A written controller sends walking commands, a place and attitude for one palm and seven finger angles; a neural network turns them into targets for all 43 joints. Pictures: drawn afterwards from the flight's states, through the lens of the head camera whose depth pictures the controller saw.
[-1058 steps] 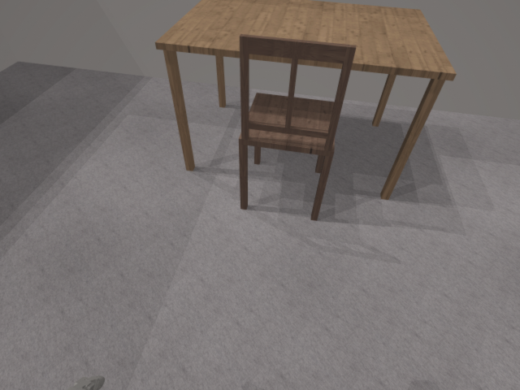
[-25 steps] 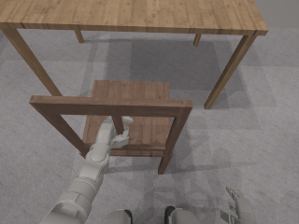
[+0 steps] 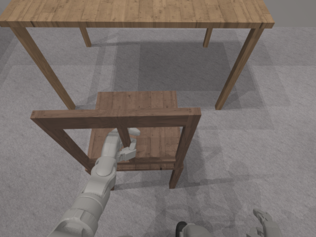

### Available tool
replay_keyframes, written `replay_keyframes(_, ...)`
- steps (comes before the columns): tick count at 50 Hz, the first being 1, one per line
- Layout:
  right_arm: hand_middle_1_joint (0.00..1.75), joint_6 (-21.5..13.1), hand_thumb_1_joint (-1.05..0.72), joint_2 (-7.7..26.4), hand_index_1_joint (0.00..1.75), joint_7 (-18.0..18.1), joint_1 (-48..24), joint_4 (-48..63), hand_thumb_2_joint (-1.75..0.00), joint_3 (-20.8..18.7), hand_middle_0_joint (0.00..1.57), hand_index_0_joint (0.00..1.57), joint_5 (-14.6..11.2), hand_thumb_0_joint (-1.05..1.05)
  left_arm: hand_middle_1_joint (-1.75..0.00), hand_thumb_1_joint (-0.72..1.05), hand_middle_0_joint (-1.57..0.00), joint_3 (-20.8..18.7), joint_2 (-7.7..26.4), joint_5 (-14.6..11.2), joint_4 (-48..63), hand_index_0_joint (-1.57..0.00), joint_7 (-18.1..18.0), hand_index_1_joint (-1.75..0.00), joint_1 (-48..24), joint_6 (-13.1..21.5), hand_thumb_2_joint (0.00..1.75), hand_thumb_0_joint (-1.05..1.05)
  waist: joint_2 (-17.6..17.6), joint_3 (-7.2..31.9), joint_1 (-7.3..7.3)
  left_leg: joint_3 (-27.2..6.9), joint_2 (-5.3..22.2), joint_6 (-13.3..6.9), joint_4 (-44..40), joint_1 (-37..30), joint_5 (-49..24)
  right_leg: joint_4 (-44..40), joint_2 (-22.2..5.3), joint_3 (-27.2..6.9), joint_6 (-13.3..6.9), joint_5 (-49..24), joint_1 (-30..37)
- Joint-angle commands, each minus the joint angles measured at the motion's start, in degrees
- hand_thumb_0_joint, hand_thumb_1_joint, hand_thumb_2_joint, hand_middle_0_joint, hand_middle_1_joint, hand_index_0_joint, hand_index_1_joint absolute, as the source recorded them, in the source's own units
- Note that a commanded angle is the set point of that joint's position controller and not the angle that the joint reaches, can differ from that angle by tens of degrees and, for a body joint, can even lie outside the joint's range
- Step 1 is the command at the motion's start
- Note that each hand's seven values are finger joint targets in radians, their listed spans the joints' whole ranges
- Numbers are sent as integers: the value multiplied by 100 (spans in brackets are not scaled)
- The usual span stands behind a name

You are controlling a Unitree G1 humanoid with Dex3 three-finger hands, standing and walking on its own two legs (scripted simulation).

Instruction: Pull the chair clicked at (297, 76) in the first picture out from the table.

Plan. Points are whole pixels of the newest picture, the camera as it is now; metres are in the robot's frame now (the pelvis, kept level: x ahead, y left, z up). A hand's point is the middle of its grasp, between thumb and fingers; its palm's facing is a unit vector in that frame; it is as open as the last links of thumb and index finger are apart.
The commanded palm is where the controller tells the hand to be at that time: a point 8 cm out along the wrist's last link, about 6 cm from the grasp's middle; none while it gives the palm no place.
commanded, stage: step backward, pulling the chair out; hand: left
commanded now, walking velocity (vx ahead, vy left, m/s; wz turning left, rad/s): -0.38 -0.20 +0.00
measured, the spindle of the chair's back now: (127, 145) +0.37 +0.09 -0.09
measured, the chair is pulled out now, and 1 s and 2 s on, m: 0.35 0.56 0.61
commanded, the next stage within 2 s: stop walking, hand still on the chair in 0.82 s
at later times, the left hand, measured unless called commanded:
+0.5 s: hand (129, 184) +0.25 +0.07 -0.05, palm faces -0.07 -0.98 -0.16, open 5.2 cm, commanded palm +0.21 +0.13 -0.06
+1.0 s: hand out of the picture +0.13 +0.08 -0.05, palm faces -0.05 -0.99 -0.16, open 5.2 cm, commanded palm +0.11 +0.13 -0.04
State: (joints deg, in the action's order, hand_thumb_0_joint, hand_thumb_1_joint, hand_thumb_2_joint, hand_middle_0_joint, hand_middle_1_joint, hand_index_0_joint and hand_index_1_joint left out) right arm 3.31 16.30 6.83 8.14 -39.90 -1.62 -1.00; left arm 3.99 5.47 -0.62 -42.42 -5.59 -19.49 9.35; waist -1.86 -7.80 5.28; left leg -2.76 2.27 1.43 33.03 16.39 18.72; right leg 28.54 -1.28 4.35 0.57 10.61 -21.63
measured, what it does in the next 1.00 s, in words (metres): walks backwards: right foot, then left foot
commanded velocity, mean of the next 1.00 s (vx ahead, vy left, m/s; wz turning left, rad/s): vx -0.28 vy -0.04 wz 0.04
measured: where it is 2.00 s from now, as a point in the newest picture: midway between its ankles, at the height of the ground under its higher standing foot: outside the picture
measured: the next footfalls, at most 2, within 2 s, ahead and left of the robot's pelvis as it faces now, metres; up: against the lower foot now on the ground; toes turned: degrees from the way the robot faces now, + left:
right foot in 0.30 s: -0.04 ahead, -0.16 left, +0.00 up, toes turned -4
left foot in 0.60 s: -0.10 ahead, +0.12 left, +0.00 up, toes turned -1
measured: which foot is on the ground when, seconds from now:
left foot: down 0.00-0.38, up 0.40-0.58, down 0.60-0.92, up 0.94-1.00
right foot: down 0.00-0.08, up 0.10-0.28, down 0.30-0.66, up 0.68-0.86, down 0.88-1.00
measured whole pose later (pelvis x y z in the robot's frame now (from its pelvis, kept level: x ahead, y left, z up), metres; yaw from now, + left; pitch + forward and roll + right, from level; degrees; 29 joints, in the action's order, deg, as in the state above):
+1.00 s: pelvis -0.20 -0.03 +0.00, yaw -3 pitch +1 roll -2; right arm 2.4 9.9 4.0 8.1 -39.9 0.8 -2.1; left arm -0.9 7.8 -3.4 -43.7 -3.6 -17.5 9.8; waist -4.2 -10.5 1.5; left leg -2.5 3.8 2.0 43.3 22.6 22.3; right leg 27.8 0.1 2.0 0.4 13.5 -14.8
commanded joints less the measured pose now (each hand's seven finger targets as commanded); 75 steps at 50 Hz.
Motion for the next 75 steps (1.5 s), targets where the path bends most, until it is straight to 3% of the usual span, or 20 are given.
replay_keyframes(1,30,-25,-90,588,30,40,196,855,-90,-221,20,20,60,0,-145,90,-50,158,389,-82,1496,-50,101,-145,-800,327,90,0,227,2452,-282,-331,975,-307,-982,-907,-4048,386,-363,-309,24,-2499,1600)
replay_keyframes(3,30,-51,-90,369,30,-88,87,896,-90,-150,20,20,219,0,-145,90,-50,255,249,-31,1861,-50,159,-145,-900,364,90,0,-1307,2487,-248,-942,1493,-707,-870,-1508,-5963,1304,-127,-296,-5,-234,608)
replay_keyframes(5,30,-136,-90,272,30,-257,-2,816,-90,-161,20,20,327,0,-145,90,-50,149,284,68,1819,-50,161,-145,-728,344,90,0,-1656,2172,-363,-1027,1829,-1007,-886,-1341,-6031,2132,-18,-502,-121,1692,48)
replay_keyframes(14,30,-398,-90,320,30,-300,338,386,-90,-234,20,20,216,0,-145,90,-50,-123,659,165,1183,-50,131,-145,-1230,598,90,0,-935,2213,-189,-585,1390,-508,109,-2261,-5865,-861,27,-340,-118,-309,591)
replay_keyframes(17,30,-347,-90,248,30,-199,212,423,-90,-191,20,20,119,0,-145,90,-50,-380,1089,188,956,-50,90,-145,-1104,739,90,0,81,2451,-256,146,633,36,704,-239,-2447,-478,-1014,-878,-435,-4136,2226)
replay_keyframes(18,30,-340,-90,303,30,-96,241,378,-90,-300,20,20,36,0,-145,90,-50,-697,1310,102,684,-50,43,-145,-984,694,90,0,1343,2712,-265,275,148,197,1279,316,-126,-247,-1448,-1228,-743,-5322,2567)
replay_keyframes(20,30,-365,-90,235,30,-46,-226,579,-90,-226,20,20,6,0,-145,90,-50,-656,1107,75,506,-50,94,-145,-747,601,90,0,1544,2560,-529,-280,-58,96,2434,858,1143,-273,-1962,-1333,-911,-4969,2177)
replay_keyframes(22,30,-372,-90,261,30,-57,-257,450,-90,-113,20,20,71,0,-145,90,-50,-689,1129,108,543,-50,53,-145,-603,519,90,0,836,2405,-490,-374,-21,111,2059,872,1015,-260,-1952,-1186,-976,-4406,2060)
replay_keyframes(29,30,-177,-90,433,30,47,54,645,-90,-114,20,20,18,0,-145,90,-50,-221,712,-93,1062,-50,10,-145,-470,305,90,0,1021,2317,-353,36,312,8,-850,-238,-1489,202,-1193,-637,-406,-3182,1890)
replay_keyframes(31,30,-105,-90,643,30,-2,74,858,-90,-230,20,20,48,0,-145,90,-50,0,457,-112,1488,-50,59,-145,-640,317,90,0,-143,2212,-369,-680,1171,-461,-993,-659,-3906,693,-296,-261,-19,-1548,1233)
replay_keyframes(34,30,-153,-90,326,30,-231,-77,838,-90,-137,20,20,241,0,-145,90,-50,99,357,-2,1769,-50,117,-145,-756,282,90,0,-1883,2077,-391,-1132,1802,-1042,-1049,-992,-5202,2310,-2,-390,-62,1923,104)
replay_keyframes(43,30,-382,-90,436,30,-289,333,526,-90,-217,20,20,77,0,-145,90,-50,-209,665,0,870,-50,174,-145,-924,322,90,0,-862,2154,-400,-638,1341,-539,78,-1806,-4481,-1091,-29,-312,-78,-240,781)
replay_keyframes(45,30,-339,-90,295,30,-240,277,597,-90,-130,20,20,-4,0,-145,90,-50,-337,951,64,722,-50,158,-145,-1022,378,90,0,107,2384,-330,101,792,-164,494,-779,-2885,-848,-719,-703,-208,-2780,1855)
replay_keyframes(47,30,-301,-90,327,30,-110,287,721,-90,-222,20,20,-147,0,-145,90,-50,-760,1544,-68,1375,-50,101,-145,-1213,351,90,0,1889,2691,-420,132,-4,101,1468,282,726,-350,-1637,-1437,-799,-4502,2499)
replay_keyframes(52,30,-342,-90,218,30,-82,-34,683,-90,38,20,20,-97,0,-145,90,-50,-743,1253,-76,1045,-50,23,-145,-1019,55,90,0,709,2196,-365,49,-19,-82,562,155,438,-139,-1512,-953,-613,-2653,2062)
replay_keyframes(55,30,-357,-90,237,30,-40,105,718,-90,-35,20,20,-55,0,-145,90,-50,-624,1073,-138,1235,-50,19,-145,-1147,11,90,0,850,2092,-368,191,76,-147,-821,-626,-883,12,-1167,-947,-354,-1647,1894)
replay_keyframes(60,30,-329,-90,306,30,-156,68,774,-90,9,20,20,-24,0,-145,90,-50,-197,568,-79,1126,-50,72,-145,-1257,-11,90,0,-997,1595,-476,-604,716,-616,-1236,-296,-1339,196,-282,-204,-7,511,1532)
replay_keyframes(64,30,-385,-90,321,30,-189,255,747,-90,-48,20,20,-70,0,-145,90,-50,-196,585,-86,989,-50,64,-145,-1128,53,90,0,-76,1633,-484,-282,476,-452,-1137,-411,-572,-420,-287,-421,-69,663,1574)
replay_keyframes(68,30,-445,-90,340,30,-167,341,672,-90,-53,20,20,-62,0,-145,90,-50,-236,689,-76,917,-50,32,-145,-945,83,90,0,-243,1481,-456,-151,460,-409,-1200,-489,-402,-464,-277,-462,-121,694,1310)
replay_keyframes(75,30,-552,-90,320,30,-168,360,557,-90,-58,20,20,-23,0,-145,90,-50,-300,769,-47,955,-50,43,-145,-457,177,90,0,143,1685,-442,38,456,-270,-832,-930,-2041,-374,-438,-631,-210,-1244,1530)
